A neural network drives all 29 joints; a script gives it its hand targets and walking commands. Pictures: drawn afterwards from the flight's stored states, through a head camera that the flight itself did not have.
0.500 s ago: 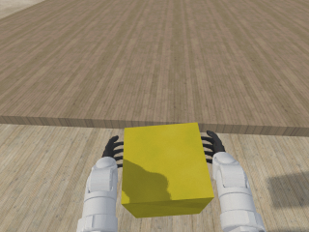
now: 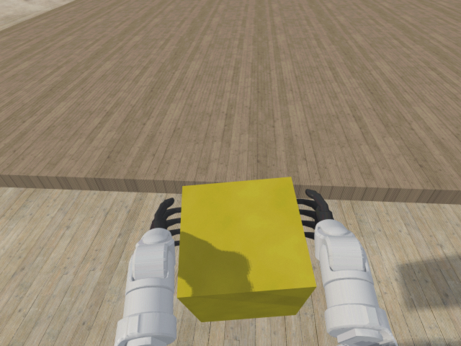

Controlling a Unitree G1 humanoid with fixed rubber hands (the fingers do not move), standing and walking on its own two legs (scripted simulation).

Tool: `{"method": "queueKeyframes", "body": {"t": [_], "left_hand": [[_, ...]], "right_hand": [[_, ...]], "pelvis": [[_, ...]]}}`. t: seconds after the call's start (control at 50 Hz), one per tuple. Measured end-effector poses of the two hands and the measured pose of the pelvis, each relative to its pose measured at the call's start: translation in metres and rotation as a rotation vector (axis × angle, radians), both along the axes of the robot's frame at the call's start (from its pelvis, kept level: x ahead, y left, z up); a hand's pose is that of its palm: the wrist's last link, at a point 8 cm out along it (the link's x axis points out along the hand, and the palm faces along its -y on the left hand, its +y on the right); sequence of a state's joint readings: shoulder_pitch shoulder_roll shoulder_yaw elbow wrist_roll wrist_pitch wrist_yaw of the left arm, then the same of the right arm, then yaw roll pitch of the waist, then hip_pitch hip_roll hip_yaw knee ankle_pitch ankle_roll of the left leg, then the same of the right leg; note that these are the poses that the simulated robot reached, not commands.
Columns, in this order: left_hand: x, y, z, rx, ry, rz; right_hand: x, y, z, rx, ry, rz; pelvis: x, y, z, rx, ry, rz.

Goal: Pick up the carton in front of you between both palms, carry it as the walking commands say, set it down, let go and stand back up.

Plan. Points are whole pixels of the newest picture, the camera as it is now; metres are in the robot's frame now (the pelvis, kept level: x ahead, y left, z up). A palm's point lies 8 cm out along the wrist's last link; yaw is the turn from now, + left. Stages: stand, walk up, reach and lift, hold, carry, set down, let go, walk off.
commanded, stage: hold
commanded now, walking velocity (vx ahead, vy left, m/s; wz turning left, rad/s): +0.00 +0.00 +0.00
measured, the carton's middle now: (242, 254) +0.31 +0.00 -0.03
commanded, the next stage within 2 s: carry in 0.20 s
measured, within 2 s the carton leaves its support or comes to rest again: neither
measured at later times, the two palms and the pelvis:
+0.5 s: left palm (158, 207) +0.34 +0.15 +0.08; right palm (311, 194) +0.35 -0.14 +0.09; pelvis +0.06 +0.00 -0.01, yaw +3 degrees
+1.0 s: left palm (155, 138) +0.57 +0.20 +0.09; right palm (270, 130) +0.59 -0.09 +0.08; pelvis +0.33 +0.04 -0.02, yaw +2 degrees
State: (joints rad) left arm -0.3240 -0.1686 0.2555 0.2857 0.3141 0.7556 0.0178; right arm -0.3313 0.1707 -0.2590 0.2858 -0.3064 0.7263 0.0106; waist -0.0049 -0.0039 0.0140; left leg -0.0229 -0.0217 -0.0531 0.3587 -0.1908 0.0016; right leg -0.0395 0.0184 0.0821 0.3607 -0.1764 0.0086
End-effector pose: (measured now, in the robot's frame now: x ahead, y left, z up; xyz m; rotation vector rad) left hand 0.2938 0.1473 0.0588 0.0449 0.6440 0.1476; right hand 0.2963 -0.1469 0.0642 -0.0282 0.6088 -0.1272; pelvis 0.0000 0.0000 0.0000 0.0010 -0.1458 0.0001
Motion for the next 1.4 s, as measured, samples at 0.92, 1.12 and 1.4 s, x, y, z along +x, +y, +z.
{"method": "queueKeyframes", "body": {"t": [0.92, 1.12, 1.4], "left_hand": [[0.209, 0.038, 0.024, -0.053, 0.013, 0.196], [0.359, 0.042, 0.022, 0.035, 0.002, 0.062], [0.542, 0.029, 0.061, 0.019, -0.141, 0.126]], "right_hand": [[0.241, 0.044, 0.031, 0.035, 0.004, 0.021], [0.341, 0.056, 0.001, 0.002, 0.071, -0.135], [0.548, 0.039, 0.048, 0.008, -0.073, -0.051]], "pelvis": [[0.278, 0.017, -0.008, 0.018, 0.254, 0.046], [0.399, 0.059, -0.018, 0.021, 0.223, -0.003], [0.588, 0.025, -0.017, 0.003, 0.198, 0.037]]}}
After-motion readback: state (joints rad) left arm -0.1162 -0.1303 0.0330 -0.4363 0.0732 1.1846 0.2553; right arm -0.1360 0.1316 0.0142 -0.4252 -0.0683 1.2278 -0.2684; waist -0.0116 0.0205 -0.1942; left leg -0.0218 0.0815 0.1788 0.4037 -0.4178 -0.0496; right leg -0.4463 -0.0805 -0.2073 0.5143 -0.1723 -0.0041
